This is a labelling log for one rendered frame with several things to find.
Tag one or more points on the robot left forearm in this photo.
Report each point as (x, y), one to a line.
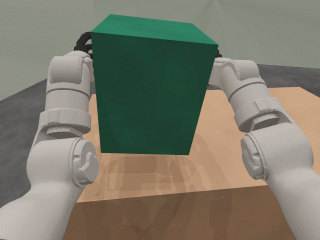
(66, 112)

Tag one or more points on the pedestal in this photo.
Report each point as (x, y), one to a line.
(206, 195)

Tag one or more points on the robot right upper arm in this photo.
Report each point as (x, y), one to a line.
(280, 156)

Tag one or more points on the left robot hand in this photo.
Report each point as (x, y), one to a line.
(82, 46)

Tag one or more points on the robot right forearm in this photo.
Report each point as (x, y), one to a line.
(254, 106)

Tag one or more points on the carton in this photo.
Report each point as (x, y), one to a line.
(151, 78)

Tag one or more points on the robot left upper arm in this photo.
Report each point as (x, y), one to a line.
(58, 171)

